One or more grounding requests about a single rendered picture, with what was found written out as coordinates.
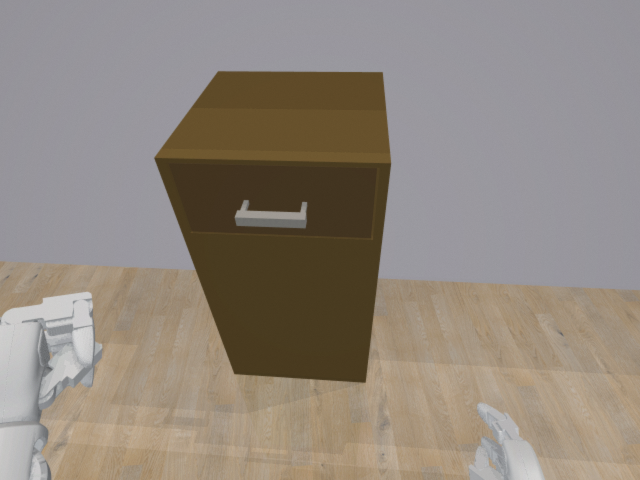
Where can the cabinet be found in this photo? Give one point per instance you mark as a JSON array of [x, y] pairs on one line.
[[288, 305]]

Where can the handle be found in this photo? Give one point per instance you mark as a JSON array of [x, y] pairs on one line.
[[271, 218]]

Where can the robot right hand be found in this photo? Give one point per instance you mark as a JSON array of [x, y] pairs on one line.
[[515, 460]]

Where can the robot left hand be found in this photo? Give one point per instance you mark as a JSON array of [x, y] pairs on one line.
[[25, 348]]

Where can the left robot forearm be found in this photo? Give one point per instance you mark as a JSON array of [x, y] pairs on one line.
[[21, 444]]

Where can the drawer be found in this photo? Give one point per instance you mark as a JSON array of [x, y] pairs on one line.
[[340, 200]]

